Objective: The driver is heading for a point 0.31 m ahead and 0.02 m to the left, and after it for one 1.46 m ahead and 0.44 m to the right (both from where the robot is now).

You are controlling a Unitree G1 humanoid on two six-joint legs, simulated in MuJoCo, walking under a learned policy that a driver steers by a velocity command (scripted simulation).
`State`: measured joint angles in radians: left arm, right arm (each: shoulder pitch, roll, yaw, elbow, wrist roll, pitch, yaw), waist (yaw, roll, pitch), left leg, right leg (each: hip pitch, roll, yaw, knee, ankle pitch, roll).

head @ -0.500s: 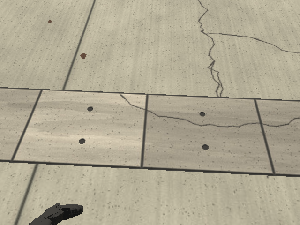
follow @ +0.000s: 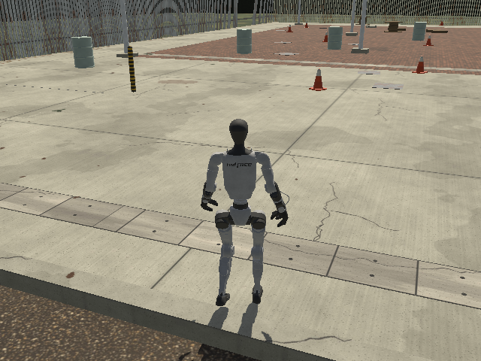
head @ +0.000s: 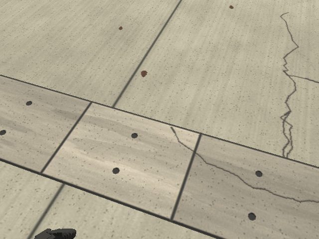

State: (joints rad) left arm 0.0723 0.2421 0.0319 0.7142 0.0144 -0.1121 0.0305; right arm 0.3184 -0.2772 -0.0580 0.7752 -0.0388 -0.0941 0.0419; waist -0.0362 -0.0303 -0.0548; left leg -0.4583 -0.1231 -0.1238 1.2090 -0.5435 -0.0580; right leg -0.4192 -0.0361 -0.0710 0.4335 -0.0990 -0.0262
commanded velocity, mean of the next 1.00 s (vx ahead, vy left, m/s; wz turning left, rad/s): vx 0.05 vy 0.00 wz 0.32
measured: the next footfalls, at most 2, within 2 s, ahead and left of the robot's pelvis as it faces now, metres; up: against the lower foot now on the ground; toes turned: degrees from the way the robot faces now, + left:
left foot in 0.34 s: +0.05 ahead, +0.14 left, +0.00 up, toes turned +15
right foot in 0.70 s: +0.09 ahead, -0.10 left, +0.00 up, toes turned +14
